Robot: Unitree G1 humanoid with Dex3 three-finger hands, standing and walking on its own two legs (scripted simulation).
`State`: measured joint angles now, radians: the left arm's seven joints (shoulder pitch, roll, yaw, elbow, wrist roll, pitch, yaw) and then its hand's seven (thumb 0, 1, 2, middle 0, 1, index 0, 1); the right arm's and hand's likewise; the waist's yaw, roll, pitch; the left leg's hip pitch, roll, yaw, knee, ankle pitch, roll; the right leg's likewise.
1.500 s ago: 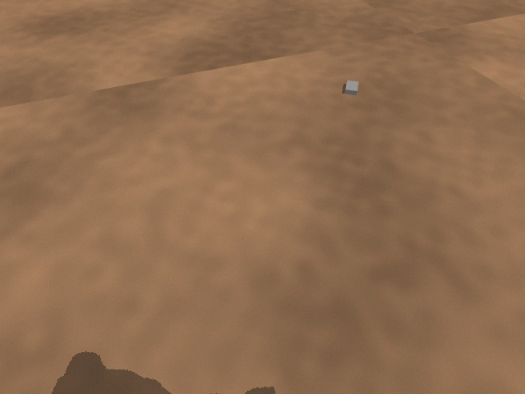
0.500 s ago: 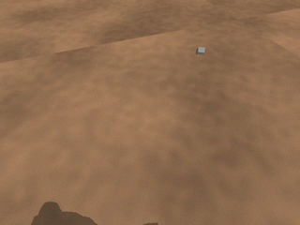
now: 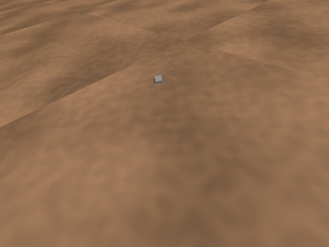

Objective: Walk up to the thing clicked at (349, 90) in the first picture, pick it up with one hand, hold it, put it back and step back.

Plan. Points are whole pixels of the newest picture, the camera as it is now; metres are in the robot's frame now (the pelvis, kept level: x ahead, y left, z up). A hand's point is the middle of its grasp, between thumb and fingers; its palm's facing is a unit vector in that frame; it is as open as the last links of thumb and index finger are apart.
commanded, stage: walk up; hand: left
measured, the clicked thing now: (158, 79) +2.14 +0.19 -0.73
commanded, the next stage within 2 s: none
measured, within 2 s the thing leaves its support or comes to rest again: neither
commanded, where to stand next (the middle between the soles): +1.85 +0.56 m, yaw -85 degrees
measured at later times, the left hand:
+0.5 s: hand (85, 176) +0.44 +0.35 -0.14, palm faces -0.36 -0.81 -0.47, open 7.4 cm
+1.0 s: hand (130, 92) +0.93 +0.23 -0.11, palm faces -0.53 -0.68 -0.51, open 7.4 cm
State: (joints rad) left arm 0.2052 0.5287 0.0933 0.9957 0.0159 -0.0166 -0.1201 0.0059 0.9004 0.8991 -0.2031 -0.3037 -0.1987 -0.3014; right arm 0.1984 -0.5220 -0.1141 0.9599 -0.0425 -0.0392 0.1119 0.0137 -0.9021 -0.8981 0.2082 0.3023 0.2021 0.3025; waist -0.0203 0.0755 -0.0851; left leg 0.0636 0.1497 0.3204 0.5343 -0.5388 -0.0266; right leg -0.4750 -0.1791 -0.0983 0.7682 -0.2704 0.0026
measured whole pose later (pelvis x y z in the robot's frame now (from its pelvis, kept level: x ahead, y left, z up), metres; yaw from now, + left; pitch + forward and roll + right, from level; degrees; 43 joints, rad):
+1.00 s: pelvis +0.65 +0.07 +0.00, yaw -36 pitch -1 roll -3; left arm 0.19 0.43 0.06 0.84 -0.02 -0.05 0.04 0.00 0.90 0.90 -0.21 -0.30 -0.20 -0.30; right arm 0.32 -0.39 -0.11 0.78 -0.06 0.05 0.08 0.02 -0.91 -0.90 0.20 0.30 0.20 0.30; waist -0.08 0.11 0.08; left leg -0.26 -0.06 0.11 1.15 -0.54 -0.10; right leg -0.46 -0.02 -0.19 0.69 -0.23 -0.07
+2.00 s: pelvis +1.18 +0.19 +0.00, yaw -59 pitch -1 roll -1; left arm 0.33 0.44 0.08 0.84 0.05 -0.06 0.08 0.00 0.89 0.90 -0.21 -0.31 -0.21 -0.30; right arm 0.21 -0.50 -0.12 0.71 -0.08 0.12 0.13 0.01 -0.91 -0.90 0.21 0.30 0.20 0.30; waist -0.01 0.14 0.05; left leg -0.57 0.13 -0.10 1.11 -0.37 -0.01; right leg -0.46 -0.10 0.06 0.75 -0.29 0.01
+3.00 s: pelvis +1.61 +0.44 +0.00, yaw -74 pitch -1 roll -2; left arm 0.25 0.46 0.07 0.88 -0.01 -0.03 0.11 0.01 0.90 0.90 -0.21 -0.30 -0.20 -0.30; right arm 0.31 -0.38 -0.07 0.69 -0.08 0.09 0.05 0.01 -0.90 -0.90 0.21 0.30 0.20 0.30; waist -0.08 0.03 0.15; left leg -0.42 0.03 0.03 0.86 -0.43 0.04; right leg -0.62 0.06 -0.04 1.18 -0.50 -0.04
